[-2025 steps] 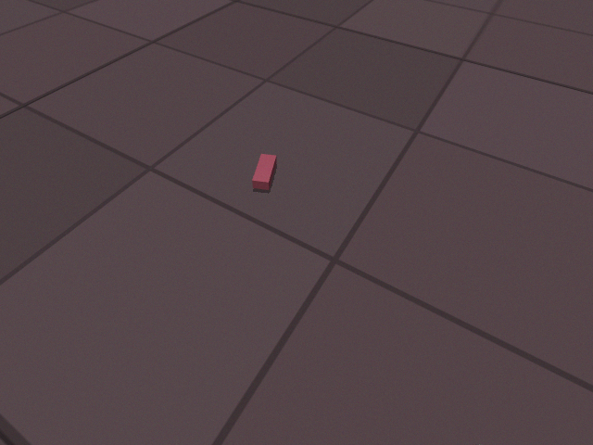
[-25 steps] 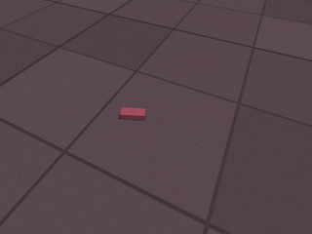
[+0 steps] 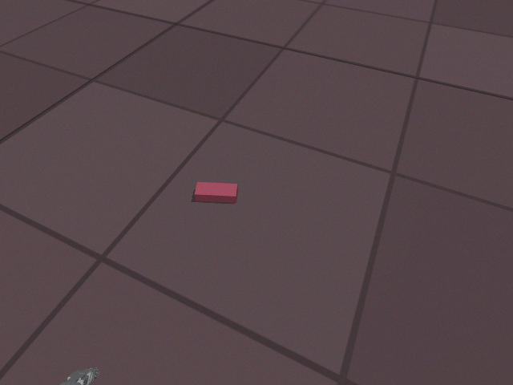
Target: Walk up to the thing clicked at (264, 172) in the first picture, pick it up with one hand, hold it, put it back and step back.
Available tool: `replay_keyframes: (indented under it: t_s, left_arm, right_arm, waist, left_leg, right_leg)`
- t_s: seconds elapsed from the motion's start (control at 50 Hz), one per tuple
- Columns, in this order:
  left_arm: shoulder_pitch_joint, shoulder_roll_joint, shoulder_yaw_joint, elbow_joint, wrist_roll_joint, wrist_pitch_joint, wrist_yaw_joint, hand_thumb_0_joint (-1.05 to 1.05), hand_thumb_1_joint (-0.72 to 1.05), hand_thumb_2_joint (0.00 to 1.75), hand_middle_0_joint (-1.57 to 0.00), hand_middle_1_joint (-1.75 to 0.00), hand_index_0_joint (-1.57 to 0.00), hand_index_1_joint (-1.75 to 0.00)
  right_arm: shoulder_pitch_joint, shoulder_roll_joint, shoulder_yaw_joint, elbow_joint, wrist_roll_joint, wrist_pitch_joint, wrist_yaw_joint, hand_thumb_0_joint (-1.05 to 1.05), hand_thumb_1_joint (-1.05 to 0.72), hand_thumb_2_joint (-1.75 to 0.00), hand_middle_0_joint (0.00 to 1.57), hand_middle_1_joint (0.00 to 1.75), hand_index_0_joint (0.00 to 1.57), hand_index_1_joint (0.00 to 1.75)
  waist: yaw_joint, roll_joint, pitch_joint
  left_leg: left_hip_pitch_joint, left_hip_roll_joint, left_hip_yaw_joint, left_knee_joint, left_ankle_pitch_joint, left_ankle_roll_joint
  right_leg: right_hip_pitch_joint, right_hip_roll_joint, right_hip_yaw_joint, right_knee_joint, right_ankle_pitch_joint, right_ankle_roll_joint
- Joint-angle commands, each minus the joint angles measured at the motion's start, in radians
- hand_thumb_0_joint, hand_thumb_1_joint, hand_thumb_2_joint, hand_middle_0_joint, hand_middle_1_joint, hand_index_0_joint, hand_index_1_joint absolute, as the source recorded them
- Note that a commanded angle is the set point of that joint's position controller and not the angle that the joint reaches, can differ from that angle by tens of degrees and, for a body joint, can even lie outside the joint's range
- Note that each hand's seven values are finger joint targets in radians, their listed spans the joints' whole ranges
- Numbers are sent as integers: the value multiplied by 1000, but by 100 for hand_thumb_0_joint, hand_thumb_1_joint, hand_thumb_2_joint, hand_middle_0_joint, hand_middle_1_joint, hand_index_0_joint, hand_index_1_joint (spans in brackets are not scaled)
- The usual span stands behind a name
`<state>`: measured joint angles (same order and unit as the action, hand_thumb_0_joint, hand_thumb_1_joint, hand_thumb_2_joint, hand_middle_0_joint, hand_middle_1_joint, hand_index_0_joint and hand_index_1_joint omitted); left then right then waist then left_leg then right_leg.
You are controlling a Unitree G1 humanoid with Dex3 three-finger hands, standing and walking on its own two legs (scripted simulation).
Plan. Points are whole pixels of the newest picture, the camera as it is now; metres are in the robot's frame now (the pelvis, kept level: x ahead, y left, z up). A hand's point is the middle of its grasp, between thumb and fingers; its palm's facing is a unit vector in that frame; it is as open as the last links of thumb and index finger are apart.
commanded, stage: step back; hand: left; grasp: from above
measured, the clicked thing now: (216, 192) +1.05 +0.18 -0.74
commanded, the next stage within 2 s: stand in 0.24 s
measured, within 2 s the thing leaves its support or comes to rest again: neither
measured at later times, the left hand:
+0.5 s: hand out of the picture +0.10 +0.26 -0.13, palm faces -0.03 -0.94 -0.34, open 7.4 cm
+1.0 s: hand out of the picture +0.07 +0.24 -0.13, palm faces -0.05 -0.93 -0.35, open 7.4 cm
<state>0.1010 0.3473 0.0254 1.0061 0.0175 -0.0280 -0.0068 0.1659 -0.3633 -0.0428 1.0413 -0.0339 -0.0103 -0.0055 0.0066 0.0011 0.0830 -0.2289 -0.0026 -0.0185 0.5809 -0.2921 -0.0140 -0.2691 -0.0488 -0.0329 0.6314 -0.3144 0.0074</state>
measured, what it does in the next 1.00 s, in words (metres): stands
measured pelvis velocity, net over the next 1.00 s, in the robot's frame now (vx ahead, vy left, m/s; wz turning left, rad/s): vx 0.00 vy -0.01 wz -0.01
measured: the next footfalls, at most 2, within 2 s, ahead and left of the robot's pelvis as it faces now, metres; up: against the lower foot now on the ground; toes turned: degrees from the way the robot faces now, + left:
none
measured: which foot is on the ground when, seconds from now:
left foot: down 0.00-1.00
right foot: down 0.00-1.00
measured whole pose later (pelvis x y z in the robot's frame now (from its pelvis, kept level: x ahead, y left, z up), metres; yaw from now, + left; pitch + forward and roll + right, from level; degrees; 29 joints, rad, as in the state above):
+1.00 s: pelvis +0.00 -0.01 +0.02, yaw -1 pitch -3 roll +0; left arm 0.10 0.35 -0.01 1.15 0.01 -0.02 -0.01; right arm 0.12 -0.35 0.00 1.15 -0.02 -0.01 0.01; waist 0.00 0.01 0.06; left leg -0.10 0.03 -0.02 0.31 -0.16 -0.04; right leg -0.13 -0.01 -0.04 0.34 -0.16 -0.01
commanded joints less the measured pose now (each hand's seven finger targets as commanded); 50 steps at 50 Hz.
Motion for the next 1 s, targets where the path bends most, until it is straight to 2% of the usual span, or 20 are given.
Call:
replay_keyframes:
  t_s: [0.0,0.04,0.08,0.12,0.18,0.2,0.22,0.24,0.3,0.32,0.4,0.46,0.52,0.62,0.7,0.74,0.78,0.84,0.94,0.98]
  left_arm:
    - [-58,229,54,-48,-11,-19,20,0,90,90,-20,-30,-20,-30]
    - [-56,239,55,-31,-12,-23,20,0,90,90,-20,-30,-20,-30]
    - [-49,241,54,-16,-17,-25,23,0,90,90,-20,-30,-20,-30]
    - [-52,236,52,-6,-17,-22,25,0,90,90,-20,-30,-20,-30]
    - [-78,229,48,-2,-13,-16,25,0,90,90,-20,-30,-20,-30]
    - [-78,226,46,5,-14,-15,25,0,90,90,-20,-30,-20,-30]
    - [-64,185,24,33,-21,-7,20,0,90,90,-20,-30,-20,-30]
    - [-62,192,25,35,-18,-6,19,0,90,90,-20,-30,-20,-30]
    - [-79,202,21,46,-14,-2,16,0,90,90,-20,-30,-20,-30]
    - [-83,209,22,50,-13,-3,16,0,90,90,-20,-30,-20,-30]
    - [-81,214,16,69,-10,-7,13,0,90,90,-20,-30,-20,-30]
    - [-84,215,15,72,-9,-13,13,0,90,90,-20,-30,-20,-30]
    - [-70,214,13,81,-9,-14,12,0,90,90,-20,-30,-20,-30]
    - [-68,223,14,87,-9,-13,12,0,90,90,-20,-30,-20,-30]
    - [-64,224,13,87,-7,-11,11,0,90,90,-20,-30,-20,-30]
    - [-66,224,14,81,-7,-14,11,0,90,90,-20,-30,-20,-30]
    - [-60,225,13,80,-8,-16,10,0,90,90,-20,-30,-20,-30]
    - [-52,224,14,84,-11,-12,10,0,90,90,-20,-30,-20,-30]
    - [-46,229,13,83,-11,-10,8,0,90,90,-20,-30,-20,-30]
    - [-47,231,13,77,-9,-12,8,0,90,90,-20,-30,-20,-30]
  right_arm:
    - [-85,-225,-40,-39,10,-24,0,0,-90,-90,20,30,20,30]
    - [-85,-213,-35,-26,9,-24,-5,0,-90,-90,20,30,20,30]
    - [-87,-204,-34,-10,14,-23,-7,0,-90,-90,20,30,20,30]
    - [-100,-199,-34,-5,17,-20,-7,0,-90,-90,20,30,20,30]
    - [-111,-202,-36,4,16,-15,-8,0,-90,-90,20,30,20,30]
    - [-125,-197,-33,2,18,-14,-8,0,-90,-90,20,30,20,30]
    - [-125,-194,-17,-1,26,-24,-5,0,-90,-90,20,30,20,30]
    - [-129,-201,-20,1,26,-30,-6,0,-90,-90,20,30,20,30]
    - [-151,-198,-14,5,26,-31,-5,0,-90,-90,20,30,20,30]
    - [-146,-195,-13,9,27,-30,-5,0,-90,-90,20,30,20,30]
    - [-166,-192,-11,13,27,-24,-1,0,-90,-90,20,30,20,30]
    - [-156,-194,-10,19,27,-25,1,0,-90,-90,20,30,20,30]
    - [-170,-192,-7,21,27,-27,3,0,-90,-90,20,30,20,30]
    - [-153,-189,-3,28,25,-24,5,0,-90,-90,20,30,20,30]
    - [-134,-188,-1,37,23,-20,9,0,-90,-90,20,30,20,30]
    - [-133,-194,-4,36,22,-22,9,0,-90,-90,20,30,20,30]
    - [-125,-191,-1,38,21,-23,8,0,-90,-90,20,30,20,30]
    - [-116,-191,1,42,22,-23,6,0,-90,-90,20,30,20,30]
    - [-98,-193,4,48,22,-20,7,0,-90,-90,20,30,20,30]
    - [-93,-193,3,46,22,-20,8,0,-90,-90,20,30,20,30]
  waist:
    - [22,11,-104]
    - [9,28,-130]
    - [9,52,-160]
    - [9,44,-173]
    - [3,40,-174]
    - [8,46,-161]
    - [2,41,-151]
    - [4,28,-158]
    - [1,40,-139]
    - [-2,28,-153]
    - [0,9,-123]
    - [-7,9,-143]
    - [0,12,-132]
    - [-2,13,-108]
    - [-4,-7,-74]
    - [-6,2,-118]
    - [-5,4,-117]
    - [0,1,-108]
    - [0,-6,-84]
    - [-4,-7,-103]
  left_leg:
    - [-56,164,-151,-163,171,90]
    - [-18,123,-98,-147,255,57]
    - [26,117,-76,-134,364,50]
    - [65,119,-69,-131,407,53]
    - [84,126,-65,-150,421,54]
    - [69,127,-70,-160,398,54]
    - [89,145,-110,-222,412,54]
    - [124,148,-104,-220,461,48]
    - [137,140,-88,-251,409,35]
    - [155,142,-86,-254,425,31]
    - [147,132,-76,-287,301,29]
    - [148,134,-68,-293,321,28]
    - [159,133,-69,-305,289,27]
    - [136,127,-71,-326,212,21]
    - [114,119,-70,-326,107,19]
    - [124,129,-73,-316,176,23]
    - [114,129,-71,-320,186,22]
    - [104,130,-73,-326,177,19]
    - [99,125,-73,-326,119,21]
    - [108,127,-69,-315,147,20]
  right_leg:
    - [125,-39,79,-153,100,-35]
    - [157,-67,94,-153,274,-47]
    - [179,-78,87,-150,366,-50]
    - [170,-77,80,-160,383,-47]
    - [168,-72,69,-167,367,-45]
    - [173,-72,68,-171,357,-39]
    - [180,-62,76,-195,357,-28]
    - [183,-65,75,-209,380,-25]
    - [185,-69,78,-257,352,-20]
    - [200,-73,79,-257,365,-23]
    - [187,-80,89,-315,306,-20]
    - [215,-87,92,-324,345,-19]
    - [201,-90,95,-338,322,-18]
    - [179,-87,98,-360,238,-19]
    - [125,-85,110,-393,98,-16]
    - [171,-92,107,-370,205,-22]
    - [176,-90,108,-364,233,-22]
    - [178,-88,106,-357,222,-24]
    - [135,-83,116,-378,119,-24]
    - [144,-87,119,-374,162,-28]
